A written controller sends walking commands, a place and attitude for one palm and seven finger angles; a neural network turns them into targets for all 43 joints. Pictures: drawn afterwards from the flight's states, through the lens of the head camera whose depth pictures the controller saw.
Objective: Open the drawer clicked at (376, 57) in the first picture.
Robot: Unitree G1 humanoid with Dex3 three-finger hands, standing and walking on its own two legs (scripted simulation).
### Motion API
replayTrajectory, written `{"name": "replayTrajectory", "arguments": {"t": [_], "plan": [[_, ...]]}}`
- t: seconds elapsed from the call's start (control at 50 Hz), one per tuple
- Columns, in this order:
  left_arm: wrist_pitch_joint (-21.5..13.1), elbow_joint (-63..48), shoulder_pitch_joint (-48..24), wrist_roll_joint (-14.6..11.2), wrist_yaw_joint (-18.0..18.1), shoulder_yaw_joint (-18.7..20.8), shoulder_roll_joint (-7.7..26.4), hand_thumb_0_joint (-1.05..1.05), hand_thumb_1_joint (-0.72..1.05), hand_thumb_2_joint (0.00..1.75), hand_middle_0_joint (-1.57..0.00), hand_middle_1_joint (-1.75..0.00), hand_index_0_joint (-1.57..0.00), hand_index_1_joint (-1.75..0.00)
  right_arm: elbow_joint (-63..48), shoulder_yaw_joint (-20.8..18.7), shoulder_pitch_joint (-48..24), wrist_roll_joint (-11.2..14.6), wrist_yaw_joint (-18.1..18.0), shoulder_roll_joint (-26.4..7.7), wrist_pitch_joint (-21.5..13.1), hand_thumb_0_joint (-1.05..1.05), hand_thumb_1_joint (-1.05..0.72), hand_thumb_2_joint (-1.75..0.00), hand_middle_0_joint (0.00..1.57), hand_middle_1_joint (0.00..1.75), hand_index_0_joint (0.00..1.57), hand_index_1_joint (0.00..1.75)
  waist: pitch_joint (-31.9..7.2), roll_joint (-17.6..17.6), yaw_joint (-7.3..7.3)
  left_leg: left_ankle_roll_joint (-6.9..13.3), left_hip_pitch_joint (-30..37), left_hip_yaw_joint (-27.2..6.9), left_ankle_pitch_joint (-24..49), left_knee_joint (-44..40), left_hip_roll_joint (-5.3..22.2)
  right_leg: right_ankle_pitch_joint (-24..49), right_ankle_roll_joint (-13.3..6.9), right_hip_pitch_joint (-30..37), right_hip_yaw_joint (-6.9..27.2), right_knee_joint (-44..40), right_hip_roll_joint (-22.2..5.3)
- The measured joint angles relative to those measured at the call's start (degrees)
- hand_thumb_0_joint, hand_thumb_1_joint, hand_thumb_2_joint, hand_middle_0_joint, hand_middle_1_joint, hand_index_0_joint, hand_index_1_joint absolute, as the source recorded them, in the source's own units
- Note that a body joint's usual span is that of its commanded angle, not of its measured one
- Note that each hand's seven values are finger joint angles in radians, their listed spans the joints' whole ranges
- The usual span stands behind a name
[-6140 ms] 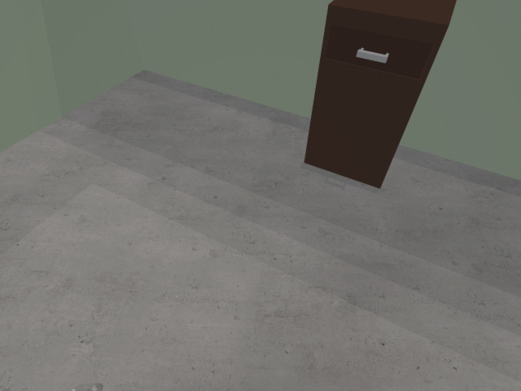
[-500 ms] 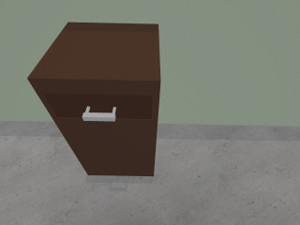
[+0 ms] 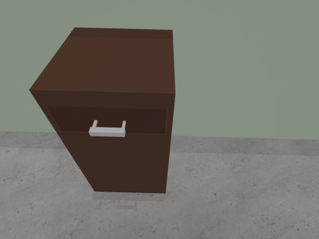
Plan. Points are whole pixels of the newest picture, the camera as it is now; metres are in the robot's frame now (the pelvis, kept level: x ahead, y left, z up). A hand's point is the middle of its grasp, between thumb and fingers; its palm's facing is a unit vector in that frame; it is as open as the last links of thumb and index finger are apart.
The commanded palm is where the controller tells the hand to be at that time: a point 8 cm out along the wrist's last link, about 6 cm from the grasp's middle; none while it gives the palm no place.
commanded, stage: come to a stop and stand still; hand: left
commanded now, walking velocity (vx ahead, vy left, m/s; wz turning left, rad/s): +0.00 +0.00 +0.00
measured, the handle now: (108, 127) +0.48 +0.21 -0.07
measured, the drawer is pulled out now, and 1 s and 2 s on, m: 0.00 0.00 0.00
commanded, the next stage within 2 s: look again from close up in 0.24 s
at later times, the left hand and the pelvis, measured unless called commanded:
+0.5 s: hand out of the picture -0.01 +0.17 -0.18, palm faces +0.00 -0.98 -0.18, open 7.4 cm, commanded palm none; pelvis +0.00 +0.01 -0.01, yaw +0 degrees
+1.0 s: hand out of the picture +0.03 +0.24 -0.13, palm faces -0.06 -0.92 -0.40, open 7.4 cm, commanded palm +0.07 +0.27 -0.06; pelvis -0.04 +0.04 -0.01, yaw -1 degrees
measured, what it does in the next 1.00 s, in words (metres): shifts its weight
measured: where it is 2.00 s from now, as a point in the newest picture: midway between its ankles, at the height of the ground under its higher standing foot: outside the picture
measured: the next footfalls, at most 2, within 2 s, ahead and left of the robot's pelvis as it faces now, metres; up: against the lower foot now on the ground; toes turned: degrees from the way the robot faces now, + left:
none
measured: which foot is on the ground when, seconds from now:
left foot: down 0.00-1.00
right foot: down 0.00-1.00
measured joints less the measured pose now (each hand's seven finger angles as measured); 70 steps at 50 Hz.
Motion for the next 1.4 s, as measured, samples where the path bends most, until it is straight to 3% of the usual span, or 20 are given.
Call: {"name": "replayTrajectory", "arguments": {"t": [0.34,0.38,0.42,0.48,0.52,0.64,0.92,0.94,0.98,1.02,1.06,1.1,1.16,1.22,1.26,1.3,1.4], "plan": [[-0.07,-0.52,-0.68,-0.1,-0.02,-0.12,0.45,0.0,0.91,0.9,-0.2,-0.3,-0.19,-0.3,0.61,0.32,0.27,-0.01,0.16,0.07,0.2,0.0,-0.92,-0.89,0.2,0.3,0.2,0.3,0.17,0.16,-0.18,-0.36,1.21,-0.17,-0.17,-0.8,0.09,-0.15,-0.27,1.38,-0.22,-1.01,0.16],[-1.23,-1.1,-0.26,0.43,0.67,-0.53,-0.1,0.0,0.91,0.9,-0.2,-0.3,-0.2,-0.3,-0.78,0.22,0.17,0.06,0.67,-0.65,0.69,0.01,-0.92,-0.89,0.2,0.3,0.2,0.3,0.29,1.18,-0.1,0.46,-1.98,-0.11,-1.0,3.64,1.05,0.25,-0.11,0.32,-0.29,-1.02,0.92],[-2.04,-2.27,0.73,0.43,0.85,-1.04,-0.37,0.0,0.91,0.9,-0.2,-0.3,-0.2,-0.3,-3.27,-0.02,-0.06,-0.18,1.07,-1.24,0.61,0.01,-0.92,-0.89,0.2,0.3,0.2,0.3,1.02,1.47,-0.59,2.02,-3.34,-0.02,-2.05,5.88,1.33,-0.11,-0.1,-1.2,0.26,0.91,1.2],[-1.78,-3.28,1.49,0.12,0.67,-1.37,-0.08,0.0,0.9,0.9,-0.2,-0.3,-0.2,-0.3,-5.68,-0.21,0.54,-0.23,0.97,-1.5,-0.27,0.01,-0.92,-0.89,0.2,0.3,0.2,0.3,0.95,0.75,-1.54,1.45,-3.84,-0.02,-3.66,7.25,0.93,-1.83,0.18,-2.98,0.26,5.06,0.61],[-1.15,-3.9,1.42,0.09,0.59,-1.32,0.3,0.0,0.91,0.9,-0.2,-0.3,-0.2,-0.3,-6.25,-0.19,0.87,-0.17,0.83,-1.61,-0.21,0.0,-0.92,-0.89,0.2,0.3,0.2,0.3,0.68,0.26,-1.37,0.88,-4.16,0.09,-4.5,8.72,0.56,-2.97,0.46,-3.24,0.37,6.57,0.1],[0.11,-5.72,0.41,0.19,0.26,-0.98,1.77,0.0,0.91,0.9,-0.2,-0.3,-0.2,-0.3,-6.23,0.32,0.52,-0.14,1.19,-1.07,0.81,0.0,-0.91,-0.89,0.19,0.3,0.2,0.3,0.37,-0.37,-0.65,2.1,-4.55,0.28,-4.79,10.58,-0.21,-3.07,1.6,-3.31,0.55,7.84,-0.76],[0.28,-5.56,1.91,0.59,-0.14,-1.07,3.41,0.0,0.91,0.9,-0.19,-0.3,-0.19,-0.3,-6.0,0.9,1.96,-0.11,1.94,-1.08,0.69,0.0,-0.92,-0.89,0.2,0.3,0.21,0.3,-0.46,-0.34,-0.08,3.8,-5.58,0.7,-1.06,7.03,-1.78,0.51,3.15,-4.46,0.68,4.72,-2.2],[4.25,-14.34,4.57,2.66,0.18,-1.79,3.62,0.0,0.91,0.9,-0.2,-0.3,-0.19,-0.3,-8.22,1.12,2.96,0.62,1.58,-1.36,-0.05,0.01,-0.92,-0.89,0.2,0.3,0.21,0.3,-0.2,-0.12,0.24,3.83,-6.19,0.82,-1.1,7.49,-1.66,0.67,2.91,-5.22,0.84,5.23,-2.09],[5.76,-35.33,10.61,6.63,3.36,-3.28,5.16,0.01,0.9,0.9,-0.2,-0.31,-0.2,-0.31,-12.16,1.29,5.09,1.88,-0.39,-1.5,-6.04,0.01,-0.92,-0.89,0.2,0.3,0.21,0.3,-0.55,-0.59,1.48,3.77,-7.09,1.92,-0.52,7.03,-2.22,-0.29,0.69,-9.27,1.21,10.57,-2.72],[5.85,-49.95,12.69,10.75,7.67,-4.6,6.77,0.01,0.88,0.89,-0.2,-0.32,-0.2,-0.32,-15.42,0.76,5.29,2.56,-1.76,-1.52,-11.05,0.01,-0.92,-0.89,0.2,0.3,0.21,0.3,-1.57,-0.71,0.75,3.89,-8.93,2.08,0.27,7.31,-3.46,-0.9,-0.35,-13.18,1.26,13.88,-2.65],[5.06,-57.15,10.28,18.71,11.34,-5.65,7.84,0.01,0.86,0.88,-0.2,-0.33,-0.2,-0.33,-18.95,0.46,4.1,1.72,-2.32,-2.57,-12.95,0.01,-0.91,-0.89,0.2,0.3,0.21,0.3,-3.14,0.75,-0.53,4.16,-12.57,1.28,0.19,9.93,-4.14,-2.33,-0.15,-16.5,1.28,15.74,-2.42],[3.85,-59.01,6.2,29.11,14.9,-5.74,8.55,0.01,0.83,0.87,-0.2,-0.35,-0.2,-0.35,-22.34,0.14,1.88,0.31,-2.08,-3.81,-12.04,0.01,-0.91,-0.89,0.2,0.3,0.21,0.3,-5.44,2.7,-0.79,4.16,-16.66,1.05,-0.54,13.16,-3.61,-2.24,0.23,-20.49,1.49,18.58,-1.83],[1.84,-57.87,1.56,44.26,19.86,-4.74,9.44,0.01,0.78,0.85,-0.2,-0.38,-0.2,-0.38,-27.13,-0.5,-2.19,-1.4,-0.66,-4.34,-8.23,0.01,-0.91,-0.89,0.2,0.3,0.21,0.3,-8.59,3.14,0.18,3.69,-22.27,1.61,-1.94,17.65,-2.89,-3.08,-0.21,-27.03,3.41,23.62,-0.5],[0.35,-56.96,0.98,54.5,21.87,-4.78,9.34,0.0,0.72,0.82,-0.21,-0.42,-0.2,-0.42,-31.13,-1.04,-5.58,-1.64,1.07,-4.6,-3.58,0.01,-0.91,-0.89,0.2,0.3,0.21,0.3,-9.83,2.24,2.17,3.26,-25.51,1.71,-2.98,20.79,-2.57,-3.83,-0.53,-31.18,5.05,27.28,0.77],[-0.17,-57.35,2.43,58.75,22.33,-5.61,9.15,0.0,0.68,0.8,-0.21,-0.45,-0.21,-0.45,-33.41,-1.27,-6.95,-1.65,1.72,-4.97,-0.96,0.01,-0.91,-0.89,0.2,0.3,0.21,0.3,-9.83,1.67,3.25,3.07,-26.73,1.22,-3.67,22.27,-2.56,-4.34,-0.71,-32.47,5.2,28.78,1.25],[-0.73,-58.01,4.13,61.17,22.64,-6.35,9.26,0.0,0.63,0.78,-0.22,-0.48,-0.22,-0.48,-35.03,-1.48,-7.8,-1.84,1.81,-5.32,0.92,0.01,-0.91,-0.89,0.2,0.3,0.21,0.3,-9.27,1.26,4.2,2.91,-27.47,0.26,-4.27,23.44,-2.69,-4.83,-0.87,-32.9,4.7,29.67,1.51],[-3.03,-59.43,4.81,61.88,24.07,-5.62,11.73,0.0,0.5,0.73,-0.24,-0.55,-0.24,-0.55,-35.55,-1.75,-9.0,-3.01,0.61,-5.16,2.41,0.01,-0.91,-0.89,0.2,0.3,0.21,0.3,-8.2,1.27,5.79,2.63,-29.34,-3.18,-6.05,26.89,-2.92,-6.2,-1.7,-33.13,2.26,31.18,2.27]]}}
